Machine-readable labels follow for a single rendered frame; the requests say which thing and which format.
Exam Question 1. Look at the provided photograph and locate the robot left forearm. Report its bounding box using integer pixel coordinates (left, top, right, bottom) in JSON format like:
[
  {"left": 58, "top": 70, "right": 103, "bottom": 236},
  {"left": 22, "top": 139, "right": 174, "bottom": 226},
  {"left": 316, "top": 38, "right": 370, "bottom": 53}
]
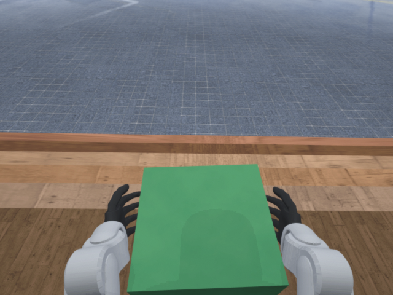
[{"left": 64, "top": 221, "right": 130, "bottom": 295}]

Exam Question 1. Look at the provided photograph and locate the robot right hand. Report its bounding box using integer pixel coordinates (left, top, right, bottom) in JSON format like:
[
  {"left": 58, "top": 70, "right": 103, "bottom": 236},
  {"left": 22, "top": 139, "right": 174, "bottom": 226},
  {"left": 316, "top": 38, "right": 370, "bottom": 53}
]
[{"left": 266, "top": 187, "right": 301, "bottom": 245}]

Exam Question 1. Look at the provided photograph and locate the carton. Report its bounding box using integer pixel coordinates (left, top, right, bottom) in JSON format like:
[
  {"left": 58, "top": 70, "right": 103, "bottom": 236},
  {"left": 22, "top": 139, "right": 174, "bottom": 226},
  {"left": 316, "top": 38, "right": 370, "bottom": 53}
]
[{"left": 127, "top": 164, "right": 289, "bottom": 295}]

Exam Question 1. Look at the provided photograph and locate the robot right forearm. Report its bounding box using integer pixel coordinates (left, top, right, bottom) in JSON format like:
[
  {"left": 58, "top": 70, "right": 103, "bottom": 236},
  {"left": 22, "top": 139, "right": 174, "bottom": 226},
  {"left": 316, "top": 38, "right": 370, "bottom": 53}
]
[{"left": 281, "top": 223, "right": 354, "bottom": 295}]

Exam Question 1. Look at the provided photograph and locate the robot left hand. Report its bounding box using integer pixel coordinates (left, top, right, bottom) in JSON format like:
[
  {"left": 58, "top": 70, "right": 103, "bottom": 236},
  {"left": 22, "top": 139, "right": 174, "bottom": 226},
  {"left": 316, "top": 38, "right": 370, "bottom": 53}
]
[{"left": 104, "top": 184, "right": 141, "bottom": 237}]

